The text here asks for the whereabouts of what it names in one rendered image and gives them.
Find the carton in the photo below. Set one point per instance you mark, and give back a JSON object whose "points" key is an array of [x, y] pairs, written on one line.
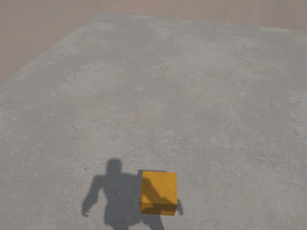
{"points": [[158, 194]]}

